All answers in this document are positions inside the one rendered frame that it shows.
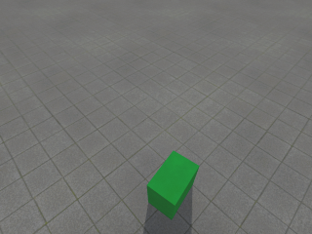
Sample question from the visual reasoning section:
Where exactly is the carton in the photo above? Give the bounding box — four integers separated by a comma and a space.
146, 151, 200, 219

